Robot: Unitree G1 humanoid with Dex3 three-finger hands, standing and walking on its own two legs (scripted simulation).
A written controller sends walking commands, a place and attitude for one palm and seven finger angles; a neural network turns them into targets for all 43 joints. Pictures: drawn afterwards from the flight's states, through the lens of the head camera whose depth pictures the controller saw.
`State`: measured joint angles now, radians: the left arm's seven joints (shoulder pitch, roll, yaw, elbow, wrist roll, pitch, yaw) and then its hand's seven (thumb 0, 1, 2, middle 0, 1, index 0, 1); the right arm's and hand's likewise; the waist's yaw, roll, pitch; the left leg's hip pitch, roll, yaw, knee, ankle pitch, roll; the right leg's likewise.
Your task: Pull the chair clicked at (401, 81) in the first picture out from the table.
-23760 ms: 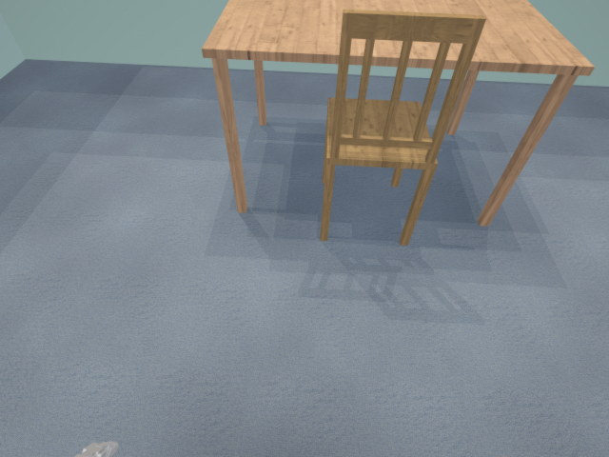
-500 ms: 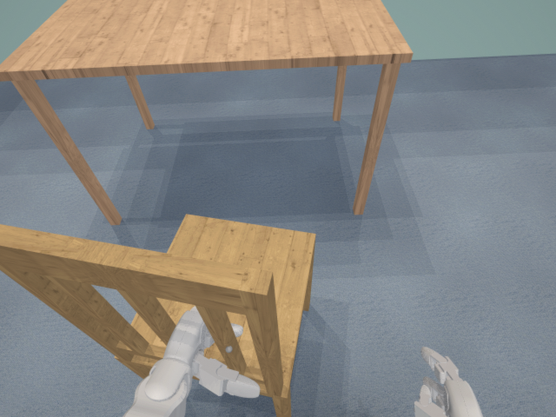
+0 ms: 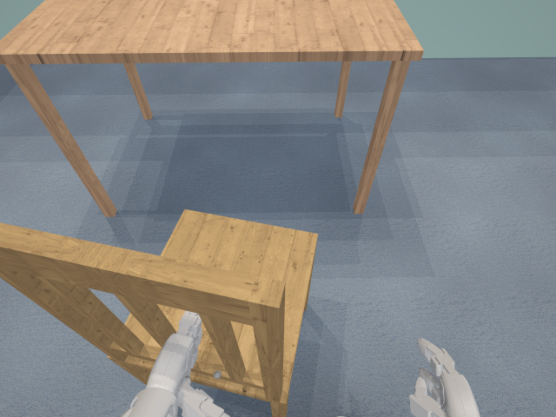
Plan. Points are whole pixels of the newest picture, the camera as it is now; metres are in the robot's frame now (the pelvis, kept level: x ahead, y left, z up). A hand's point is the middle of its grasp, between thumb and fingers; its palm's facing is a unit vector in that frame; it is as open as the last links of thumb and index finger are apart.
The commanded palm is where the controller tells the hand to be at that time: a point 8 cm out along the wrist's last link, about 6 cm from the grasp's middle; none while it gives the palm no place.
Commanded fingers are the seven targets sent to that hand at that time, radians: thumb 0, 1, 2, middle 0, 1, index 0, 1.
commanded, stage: draw the fingers out of the gap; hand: left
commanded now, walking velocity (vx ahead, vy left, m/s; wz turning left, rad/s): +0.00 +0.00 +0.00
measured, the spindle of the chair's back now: (163, 332) +0.25 +0.18 -0.03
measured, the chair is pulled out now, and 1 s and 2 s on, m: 0.63 0.63 0.63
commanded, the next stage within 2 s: draw the hand back to the body in 0.62 s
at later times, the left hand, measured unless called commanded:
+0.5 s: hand out of the picture +0.12 +0.09 -0.01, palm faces -0.16 -0.99 -0.07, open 17.5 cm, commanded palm +0.09 +0.14 +0.00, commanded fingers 0.00 -0.55 0.20 0.00 0.00 0.00 0.00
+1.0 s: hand out of the picture +0.13 +0.13 +0.07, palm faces +0.11 -0.99 +0.04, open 16.8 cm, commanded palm +0.07 +0.18 +0.06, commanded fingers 0.00 -0.55 0.20 0.00 0.00 0.00 0.00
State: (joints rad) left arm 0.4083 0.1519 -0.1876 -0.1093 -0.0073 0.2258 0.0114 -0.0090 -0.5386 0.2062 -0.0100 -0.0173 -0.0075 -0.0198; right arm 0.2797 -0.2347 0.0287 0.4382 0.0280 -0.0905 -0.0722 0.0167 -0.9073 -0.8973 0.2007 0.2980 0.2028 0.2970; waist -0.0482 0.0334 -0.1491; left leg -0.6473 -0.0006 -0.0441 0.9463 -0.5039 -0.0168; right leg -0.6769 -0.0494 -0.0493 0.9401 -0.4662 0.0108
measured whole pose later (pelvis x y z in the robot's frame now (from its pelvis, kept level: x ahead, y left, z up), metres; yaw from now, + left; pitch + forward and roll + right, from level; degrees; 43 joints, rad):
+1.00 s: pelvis -0.02 +0.02 -0.04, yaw +0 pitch +14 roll -2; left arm 0.87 0.10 -0.17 -0.56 -0.07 -0.26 0.04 -0.05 -0.39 0.28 0.00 0.00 0.00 0.00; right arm 0.25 -0.20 -0.01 0.39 0.03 -0.16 -0.04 0.02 -0.91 -0.90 0.20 0.30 0.20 0.30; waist 0.02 0.02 -0.19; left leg -0.83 -0.01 -0.06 1.18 -0.58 0.00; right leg -0.83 -0.06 -0.06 1.13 -0.53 0.03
